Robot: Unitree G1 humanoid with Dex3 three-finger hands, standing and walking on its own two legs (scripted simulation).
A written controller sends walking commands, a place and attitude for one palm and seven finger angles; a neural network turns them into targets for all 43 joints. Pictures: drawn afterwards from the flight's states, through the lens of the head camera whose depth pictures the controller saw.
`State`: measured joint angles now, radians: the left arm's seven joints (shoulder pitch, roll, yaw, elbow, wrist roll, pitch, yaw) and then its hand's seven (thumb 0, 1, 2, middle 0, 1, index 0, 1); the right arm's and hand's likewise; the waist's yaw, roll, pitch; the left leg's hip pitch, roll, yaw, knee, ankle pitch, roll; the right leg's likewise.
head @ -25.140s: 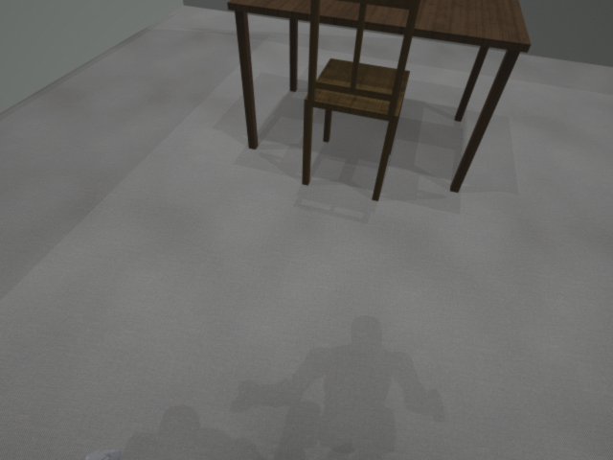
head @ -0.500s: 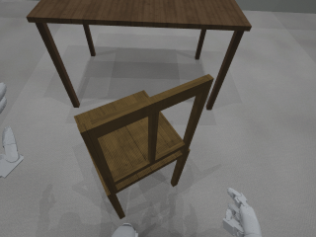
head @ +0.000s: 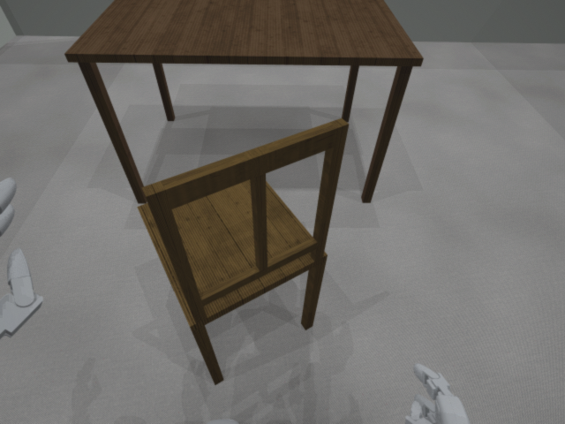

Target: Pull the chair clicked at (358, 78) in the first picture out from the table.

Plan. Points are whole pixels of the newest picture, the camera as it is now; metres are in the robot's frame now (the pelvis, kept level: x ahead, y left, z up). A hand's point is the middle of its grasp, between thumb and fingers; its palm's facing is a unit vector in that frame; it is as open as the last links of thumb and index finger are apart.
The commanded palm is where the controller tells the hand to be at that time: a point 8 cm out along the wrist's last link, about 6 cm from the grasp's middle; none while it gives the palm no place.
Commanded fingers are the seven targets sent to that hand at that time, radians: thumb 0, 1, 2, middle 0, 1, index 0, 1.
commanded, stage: stop stepping back and stand still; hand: left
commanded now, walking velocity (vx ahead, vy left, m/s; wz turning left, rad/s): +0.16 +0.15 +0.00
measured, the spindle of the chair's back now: (259, 226) +0.49 +0.08 -0.06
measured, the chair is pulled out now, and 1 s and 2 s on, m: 0.57 0.57 0.57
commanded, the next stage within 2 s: let the arm hang, fingers relaxed in 0.48 s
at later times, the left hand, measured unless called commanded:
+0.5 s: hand out of the picture +0.16 +0.28 +0.17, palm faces +0.49 -0.77 -0.41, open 7.4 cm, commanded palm +0.11 +0.31 +0.18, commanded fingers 0.00 0.90 0.90 -0.20 -0.30 -0.20 -0.30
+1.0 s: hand out of the picture -0.02 +0.20 -0.17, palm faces +0.08 -0.97 -0.21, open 6.9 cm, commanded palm none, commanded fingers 0.00 0.90 0.90 -0.20 -0.30 -0.20 -0.30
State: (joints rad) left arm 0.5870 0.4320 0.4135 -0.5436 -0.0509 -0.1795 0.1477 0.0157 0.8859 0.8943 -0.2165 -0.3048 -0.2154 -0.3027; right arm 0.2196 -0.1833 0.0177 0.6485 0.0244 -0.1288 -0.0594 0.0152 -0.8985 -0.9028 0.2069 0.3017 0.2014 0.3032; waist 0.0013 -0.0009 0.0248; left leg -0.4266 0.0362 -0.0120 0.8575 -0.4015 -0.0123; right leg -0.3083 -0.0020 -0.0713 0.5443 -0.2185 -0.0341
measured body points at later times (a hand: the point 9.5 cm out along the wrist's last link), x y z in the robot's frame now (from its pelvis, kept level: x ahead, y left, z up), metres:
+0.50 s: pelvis -0.02 +0.01 +0.01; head -0.05 +0.01 +0.46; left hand +0.13 +0.32 +0.19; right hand +0.13 -0.21 -0.07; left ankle -0.02 +0.12 -0.73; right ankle +0.05 -0.10 -0.73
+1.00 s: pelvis -0.02 +0.01 +0.01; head +0.00 +0.02 +0.46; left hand -0.02 +0.25 -0.15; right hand -0.01 -0.23 -0.14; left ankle -0.02 +0.12 -0.73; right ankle +0.05 -0.10 -0.73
